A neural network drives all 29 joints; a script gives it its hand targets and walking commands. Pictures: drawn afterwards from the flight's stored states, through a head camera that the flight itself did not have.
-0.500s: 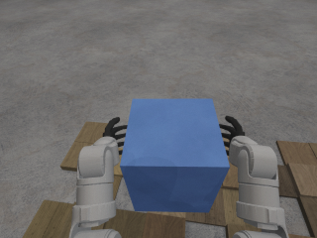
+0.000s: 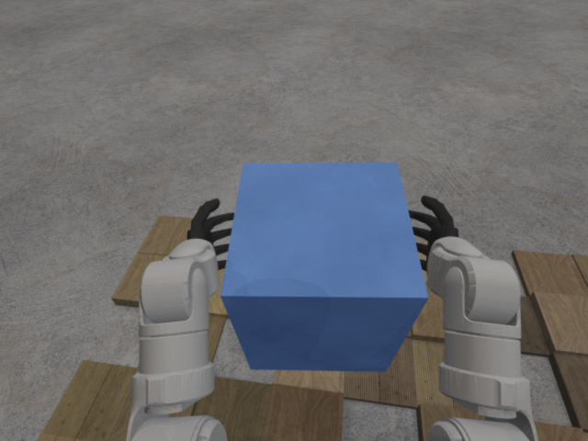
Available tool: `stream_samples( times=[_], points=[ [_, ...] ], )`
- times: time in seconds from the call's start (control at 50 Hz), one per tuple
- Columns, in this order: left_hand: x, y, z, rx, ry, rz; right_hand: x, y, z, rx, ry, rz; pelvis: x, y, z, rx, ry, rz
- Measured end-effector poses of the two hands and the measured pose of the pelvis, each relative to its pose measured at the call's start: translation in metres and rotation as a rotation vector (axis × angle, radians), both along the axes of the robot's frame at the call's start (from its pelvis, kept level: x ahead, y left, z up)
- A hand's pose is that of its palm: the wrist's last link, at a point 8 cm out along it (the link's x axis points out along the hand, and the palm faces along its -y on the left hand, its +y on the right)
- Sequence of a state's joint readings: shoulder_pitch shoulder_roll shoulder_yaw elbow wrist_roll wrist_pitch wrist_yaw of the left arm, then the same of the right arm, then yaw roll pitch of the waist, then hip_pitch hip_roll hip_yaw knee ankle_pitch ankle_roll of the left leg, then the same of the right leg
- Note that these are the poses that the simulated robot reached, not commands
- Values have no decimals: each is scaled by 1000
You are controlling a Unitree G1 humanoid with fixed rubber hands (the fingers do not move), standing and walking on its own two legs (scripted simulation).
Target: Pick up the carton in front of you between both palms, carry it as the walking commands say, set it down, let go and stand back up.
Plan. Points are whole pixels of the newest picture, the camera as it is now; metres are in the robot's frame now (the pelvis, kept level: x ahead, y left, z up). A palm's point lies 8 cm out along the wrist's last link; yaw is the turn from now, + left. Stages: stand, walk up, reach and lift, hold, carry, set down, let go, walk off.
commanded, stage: carry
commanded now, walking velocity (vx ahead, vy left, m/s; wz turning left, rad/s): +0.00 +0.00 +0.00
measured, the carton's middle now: (318, 273) +0.35 +0.00 +0.05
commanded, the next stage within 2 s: none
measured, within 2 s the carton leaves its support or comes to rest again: neither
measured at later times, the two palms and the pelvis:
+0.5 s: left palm (203, 261) +0.32 +0.15 +0.11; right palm (439, 260) +0.32 -0.15 +0.11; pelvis +0.00 +0.00 +0.00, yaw +0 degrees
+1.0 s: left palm (203, 258) +0.32 +0.15 +0.12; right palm (440, 256) +0.32 -0.15 +0.12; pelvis +0.00 +0.00 +0.00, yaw +0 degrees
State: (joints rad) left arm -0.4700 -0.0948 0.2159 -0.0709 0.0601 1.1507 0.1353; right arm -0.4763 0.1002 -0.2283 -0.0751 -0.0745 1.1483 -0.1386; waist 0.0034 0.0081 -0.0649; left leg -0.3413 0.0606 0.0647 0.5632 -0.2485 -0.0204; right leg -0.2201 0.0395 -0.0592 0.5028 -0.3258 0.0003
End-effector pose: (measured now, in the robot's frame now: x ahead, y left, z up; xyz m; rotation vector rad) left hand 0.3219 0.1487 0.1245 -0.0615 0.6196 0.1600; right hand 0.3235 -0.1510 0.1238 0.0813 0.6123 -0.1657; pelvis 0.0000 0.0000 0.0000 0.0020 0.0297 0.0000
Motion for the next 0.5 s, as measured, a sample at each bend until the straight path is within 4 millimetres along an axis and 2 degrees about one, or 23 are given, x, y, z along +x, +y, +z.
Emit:
stream_samples(
  times=[0.18,0.36,0.5],
  points=[
    [-6,0,-12,2,58,0,-6,0,-13,1,58,2,4,0,-1,1,-5,-1],
    [0,0,0,1,-1,-1,0,0,0,0,-1,0,0,0,0,0,1,-1],
    [-4,0,-10,4,49,-1,-4,0,-11,1,49,2,4,1,0,1,-1,-2]
  ],
)
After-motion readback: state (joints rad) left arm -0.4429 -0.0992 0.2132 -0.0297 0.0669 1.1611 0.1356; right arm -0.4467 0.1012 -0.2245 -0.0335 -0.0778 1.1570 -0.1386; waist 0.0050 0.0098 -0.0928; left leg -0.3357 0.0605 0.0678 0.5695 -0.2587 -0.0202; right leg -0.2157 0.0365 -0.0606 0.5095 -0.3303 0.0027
